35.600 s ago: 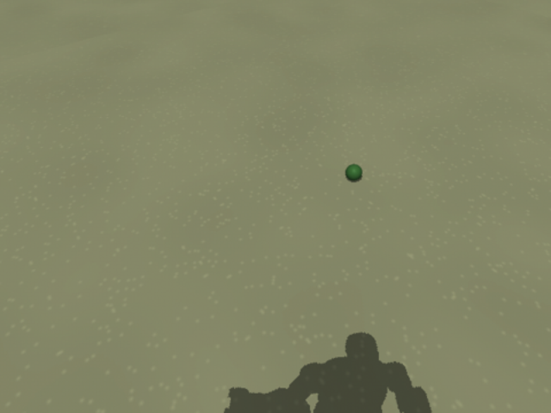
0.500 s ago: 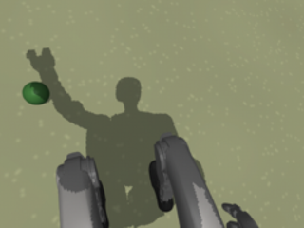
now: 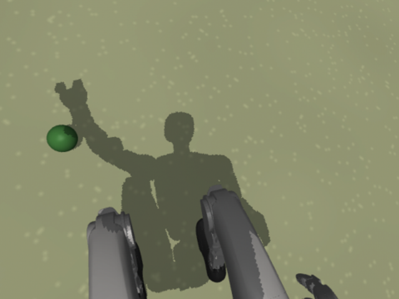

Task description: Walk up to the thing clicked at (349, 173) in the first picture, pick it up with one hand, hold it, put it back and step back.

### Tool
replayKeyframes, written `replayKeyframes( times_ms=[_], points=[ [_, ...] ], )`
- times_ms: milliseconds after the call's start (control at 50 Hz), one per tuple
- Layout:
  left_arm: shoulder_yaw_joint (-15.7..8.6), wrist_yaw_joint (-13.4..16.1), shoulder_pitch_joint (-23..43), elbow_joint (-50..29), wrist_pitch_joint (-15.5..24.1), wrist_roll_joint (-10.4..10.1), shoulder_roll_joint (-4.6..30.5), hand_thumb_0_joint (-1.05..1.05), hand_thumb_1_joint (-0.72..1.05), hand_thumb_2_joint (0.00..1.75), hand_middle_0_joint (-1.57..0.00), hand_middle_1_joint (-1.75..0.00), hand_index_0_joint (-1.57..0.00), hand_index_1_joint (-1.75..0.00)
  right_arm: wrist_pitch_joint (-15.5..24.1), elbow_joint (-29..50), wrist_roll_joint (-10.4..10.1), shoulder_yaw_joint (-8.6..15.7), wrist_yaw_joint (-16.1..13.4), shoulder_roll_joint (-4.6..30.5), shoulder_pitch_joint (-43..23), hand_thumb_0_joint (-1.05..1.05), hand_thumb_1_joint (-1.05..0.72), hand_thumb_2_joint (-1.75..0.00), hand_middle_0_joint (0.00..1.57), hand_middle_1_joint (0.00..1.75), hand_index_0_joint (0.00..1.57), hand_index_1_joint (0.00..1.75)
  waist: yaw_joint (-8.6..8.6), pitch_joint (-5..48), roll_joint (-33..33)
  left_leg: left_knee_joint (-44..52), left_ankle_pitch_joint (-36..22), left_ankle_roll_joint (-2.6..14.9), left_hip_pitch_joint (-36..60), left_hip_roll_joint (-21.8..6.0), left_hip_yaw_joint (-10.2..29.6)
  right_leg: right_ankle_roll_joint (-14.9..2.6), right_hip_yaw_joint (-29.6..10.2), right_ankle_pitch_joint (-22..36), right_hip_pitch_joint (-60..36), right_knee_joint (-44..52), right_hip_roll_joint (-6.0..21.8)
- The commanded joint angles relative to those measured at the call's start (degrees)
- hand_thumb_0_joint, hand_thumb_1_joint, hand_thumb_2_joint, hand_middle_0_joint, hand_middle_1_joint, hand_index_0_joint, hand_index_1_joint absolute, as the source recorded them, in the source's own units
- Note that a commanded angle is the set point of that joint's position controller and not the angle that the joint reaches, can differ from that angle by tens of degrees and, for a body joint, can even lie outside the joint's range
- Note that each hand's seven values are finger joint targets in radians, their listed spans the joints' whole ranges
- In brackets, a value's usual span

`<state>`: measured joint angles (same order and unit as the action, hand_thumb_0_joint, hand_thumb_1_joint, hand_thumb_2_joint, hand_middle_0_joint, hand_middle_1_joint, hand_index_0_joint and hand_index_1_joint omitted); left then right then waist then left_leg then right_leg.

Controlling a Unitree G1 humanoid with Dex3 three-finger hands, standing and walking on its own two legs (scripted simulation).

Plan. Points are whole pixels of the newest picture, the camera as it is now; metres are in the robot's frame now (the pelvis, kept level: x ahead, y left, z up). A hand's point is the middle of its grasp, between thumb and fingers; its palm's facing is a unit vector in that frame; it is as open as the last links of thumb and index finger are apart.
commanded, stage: go down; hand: left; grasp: from above
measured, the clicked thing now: (62, 138) +0.57 +0.29 -0.43
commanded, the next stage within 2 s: approach in 1.30 s
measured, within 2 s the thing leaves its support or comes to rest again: neither
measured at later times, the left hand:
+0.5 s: hand out of the picture +0.52 +0.35 -0.01, palm faces -0.42 -0.07 -0.91, open 14.1 cm
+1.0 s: hand out of the picture +0.53 +0.36 +0.01, palm faces -0.42 -0.08 -0.90, open 14.2 cm
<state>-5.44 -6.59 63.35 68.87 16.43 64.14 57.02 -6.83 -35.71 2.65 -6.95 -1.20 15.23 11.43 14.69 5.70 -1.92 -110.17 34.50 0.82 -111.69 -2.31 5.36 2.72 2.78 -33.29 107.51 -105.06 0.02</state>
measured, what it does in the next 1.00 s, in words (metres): stands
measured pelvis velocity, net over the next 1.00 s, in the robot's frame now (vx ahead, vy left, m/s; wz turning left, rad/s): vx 0.01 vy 0.01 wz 0.00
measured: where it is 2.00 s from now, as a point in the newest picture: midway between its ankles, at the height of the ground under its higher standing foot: (175, 272)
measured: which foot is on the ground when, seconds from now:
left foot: down 0.00-1.00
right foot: down 0.00-1.00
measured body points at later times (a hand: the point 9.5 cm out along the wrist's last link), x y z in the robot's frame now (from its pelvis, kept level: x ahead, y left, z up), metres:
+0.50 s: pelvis +0.00 +0.00 +0.03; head +0.22 +0.06 +0.42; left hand +0.54 +0.35 +0.04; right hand +0.04 -0.26 -0.08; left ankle +0.09 +0.12 -0.44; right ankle +0.11 -0.14 -0.44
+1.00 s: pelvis +0.01 +0.01 +0.04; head +0.23 +0.07 +0.43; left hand +0.54 +0.36 +0.06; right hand +0.04 -0.26 -0.06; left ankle +0.09 +0.12 -0.44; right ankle +0.11 -0.14 -0.44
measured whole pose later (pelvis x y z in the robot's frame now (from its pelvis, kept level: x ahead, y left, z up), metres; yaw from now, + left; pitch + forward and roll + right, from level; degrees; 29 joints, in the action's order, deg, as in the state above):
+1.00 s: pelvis +0.01 +0.01 +0.04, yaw +0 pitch +35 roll -8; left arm -5.3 -3.8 63.8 73.4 17.6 66.3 57.6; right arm -6.6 -37.5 2.4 -6.9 -1.0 14.2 11.8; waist 15.1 6.4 -1.8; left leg -102.4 33.7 1.3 -103.9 -2.8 4.7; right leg 2.9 2.6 -31.9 99.7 -96.6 -0.3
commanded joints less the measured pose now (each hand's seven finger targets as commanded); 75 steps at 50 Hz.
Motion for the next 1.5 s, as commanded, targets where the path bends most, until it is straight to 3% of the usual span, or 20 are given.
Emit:
replayKeyframes(
  times_ms=[0,60,100,220,300,440,540,560,640,720,800,840,900,960,1080,1360,1380,1420,1480],
  points=[
    [-3.9,2.6,20.2,-10.1,1.1,-0.5,18.4,0.0,-0.5,0.93,-0.05,-1.12,-0.08,-1.09,-0.1,0.3,0.4,4.7,-0.8,12.4,11.3,0.0,-0.91,-0.9,0.2,0.3,0.2,0.3,-0.69,39.8,-17.6,15.3,-9.8,1.17,34.8,0.6,-0.7,-4.58,2.2,10.1,-17.9,12.2,-1.4],
    [-3.3,2.9,20.8,-9.6,1.3,-0.7,17.2,0.0,-0.51,0.93,-0.05,-1.12,-0.08,-1.09,-0.1,-0.2,0.6,4.5,-0.6,11.9,10.9,0.0,-0.91,-0.9,0.2,0.3,0.2,0.3,-0.04,38.2,-17.8,14.9,-11.5,1.25,34.7,0.7,-1.3,-4.6,1.9,10.9,-17.9,13.1,-1.4],
    [-3.7,3.4,20.3,-8.3,1.3,-0.4,18.0,0.0,-0.52,0.94,-0.05,-1.11,-0.08,-1.09,0.0,-0.3,0.4,4.8,-0.7,12.1,10.9,0.0,-0.91,-0.9,0.2,0.3,0.2,0.3,-0.58,38.0,-17.1,16.1,-10.1,1.14,35.5,0.6,-0.8,-4.64,1.9,10.0,-17.9,13.4,-1.3],
    [-3.0,3.9,21.2,-7.4,1.5,0.3,17.5,0.0,-0.53,0.95,-0.05,-1.11,-0.07,-1.09,0.1,-0.4,0.5,4.6,-0.5,11.8,10.4,0.0,-0.91,-0.9,0.2,0.3,0.2,0.3,0.03,36.5,-17.2,17.7,-6.4,1.18,34.0,0.7,-1.0,-4.5,1.9,8.1,-19.5,14.7,-1.5],
    [-3.1,4.2,21.1,-8.0,1.4,0.6,17.7,0.0,-0.54,0.96,-0.05,-1.1,-0.07,-1.08,0.0,-0.4,0.4,4.7,-0.5,12.1,10.5,0.0,-0.91,-0.9,0.2,0.3,0.2,0.3,-0.47,38.8,-17.5,17.9,-9.0,1.12,36.7,0.6,-0.9,-4.6,1.9,9.5,-19.9,15.2,-1.6],
    [-3.1,4.8,20.9,-7.6,0.8,0.7,17.6,0.0,-0.56,0.97,-0.05,-1.09,-0.06,-1.07,0.1,-0.5,0.2,5.0,-0.6,12.4,10.5,0.0,-0.91,-0.9,0.2,0.3,0.2,0.3,-0.5,37.7,-18.7,20.8,-7.0,0.57,38.8,0.2,0.7,-4.64,2.3,8.4,-19.3,15.6,-1.7],
    [-2.4,4.8,20.6,-7.6,0.5,0.5,16.4,0.0,-0.56,0.97,-0.05,-1.1,-0.06,-1.08,0.0,-0.9,0.2,4.8,-0.5,11.8,11.0,0.0,-0.92,-0.9,0.2,0.3,0.2,0.3,-0.18,38.4,-19.1,20.4,-11.6,0.6,41.1,0.1,0.2,-4.78,2.2,10.6,-19.8,16.5,-1.8],
    [-3.2,4.9,20.8,-8.0,0.5,0.5,17.6,0.0,-0.56,0.97,-0.05,-1.1,-0.06,-1.08,0.0,-0.8,0.2,4.8,-0.5,12.1,11.0,0.0,-0.92,-0.9,0.2,0.3,0.2,0.3,-0.61,38.6,-18.8,20.5,-12.2,0.53,41.3,0.1,0.5,-4.85,2.1,10.9,-19.7,16.2,-1.8],
    [-2.6,5.0,20.7,-6.8,0.5,0.9,16.9,0.0,-0.56,0.98,-0.05,-1.09,-0.06,-1.08,0.0,-0.9,0.1,4.6,-0.5,11.8,10.9,0.0,-0.91,-0.9,0.2,0.3,0.2,0.3,-0.18,37.0,-19.3,21.8,-9.7,0.46,40.6,0.0,0.7,-4.82,2.2,9.4,-19.6,16.9,-1.9],
    [-3.1,5.0,20.2,-6.2,0.7,1.1,17.7,0.0,-0.57,0.98,-0.05,-1.09,-0.06,-1.08,0.2,-1.0,0.1,4.7,-0.6,12.1,10.5,0.0,-0.91,-0.9,0.2,0.3,0.2,0.3,-0.84,36.7,-18.7,22.4,-8.7,0.37,41.4,-0.1,1.1,-4.86,2.1,8.9,-19.5,17.0,-1.9],
    [-2.3,5.0,21.3,-6.7,0.8,1.0,16.4,0.0,-0.57,0.98,-0.05,-1.09,-0.06,-1.08,0.2,-0.9,0.1,4.5,-0.6,11.9,10.7,0.0,-0.91,-0.9,0.2,0.3,0.2,0.3,-0.02,35.6,-19.5,23.3,-7.9,0.26,42.1,-0.3,1.6,-4.82,2.2,8.4,-18.9,17.4,-1.9],
    [-3.0,5.0,21.5,-5.8,1.1,1.1,17.9,0.0,-0.57,0.98,-0.05,-1.09,-0.06,-1.08,0.3,-1.1,0.1,4.6,-0.7,12.2,10.6,0.0,-0.92,-0.9,0.2,0.3,0.2,0.3,-0.19,36.1,-18.7,23.2,-7.4,0.27,41.9,-0.2,1.5,-4.76,2.1,8.2,-19.4,17.6,-1.9],
    [-3.2,5.0,21.2,-5.9,1.4,1.3,18.8,0.0,-0.57,0.98,-0.05,-1.1,-0.06,-1.09,0.4,-0.9,0.1,4.4,-0.7,11.6,10.8,0.0,-0.92,-0.9,0.2,0.3,0.2,0.3,-0.43,37.4,-17.8,22.0,-8.3,0.78,40.5,0.3,-0.3,-4.69,1.5,8.8,-22.3,18.7,-1.8],
    [-3.2,4.9,22.6,-6.9,1.5,1.0,18.6,0.0,-0.57,0.98,-0.05,-1.09,-0.06,-1.08,0.4,-1.0,0.2,4.4,-0.7,11.7,11.0,0.0,-0.92,-0.9,0.2,0.3,0.2,0.3,0.0,37.3,-18.7,21.8,-9.1,0.86,40.5,0.3,-0.5,-4.68,1.3,9.5,-22.0,19.0,-1.9],
    [-3.9,4.4,21.0,-7.0,1.4,0.7,19.7,0.0,-0.56,0.97,-0.05,-1.1,-0.07,-1.08,0.0,-1.0,0.2,4.8,-0.6,12.0,11.3,0.0,-0.92,-0.9,0.2,0.3,0.2,0.3,-0.78,39.4,-19.5,22.1,-14.1,0.39,44.7,-0.1,0.4,-4.88,1.4,11.7,-21.6,18.6,-1.9],
    [-3.3,4.9,19.5,-5.8,2.2,0.7,18.2,0.0,-0.57,0.97,-0.05,-1.1,-0.06,-1.09,-0.4,-0.9,0.3,4.6,-0.3,11.6,11.3,0.0,-0.92,-0.91,0.2,0.3,0.2,0.3,-0.56,37.4,-17.8,22.6,-13.4,0.67,43.6,0.0,-0.1,-4.92,1.4,11.3,-23.2,20.2,-2.2],
    [-3.3,5.0,19.6,-5.5,2.2,1.1,18.6,0.0,-0.61,1.05,-0.07,-1.09,-0.05,-1.12,-0.4,-1.0,0.4,4.7,-0.3,11.6,11.5,0.0,-0.94,-0.91,0.2,0.3,0.2,0.3,-0.63,38.2,-17.5,22.0,-14.1,0.85,43.5,0.1,-0.7,-4.86,1.2,12.0,-23.7,20.3,-2.2],
    [-2.5,5.3,19.4,-5.2,2.1,0.8,16.6,0.0,-0.54,0.94,-0.06,-1.1,-0.08,-1.09,-0.3,-0.8,0.5,4.7,-0.1,11.4,11.5,0.0,-0.91,-0.91,0.2,0.3,0.2,0.3,0.05,37.0,-17.4,21.8,-14.3,0.85,42.9,0.1,-0.5,-4.81,1.3,12.1,-23.3,20.1,-2.2],
    [-1.1,5.8,18.9,-3.2,2.2,1.0,14.6,0.0,-0.53,0.93,-0.06,-1.11,-0.08,-1.09,-0.1,-1.0,0.2,4.7,-0.1,11.2,11.1,0.0,-0.91,-0.91,0.2,0.3,0.2,0.3,0.49,33.3,-15.9,22.2,-10.0,0.83,39.8,0.0,-0.5,-4.8,1.5,9.4,-21.7,20.3,-2.2]
  ],
)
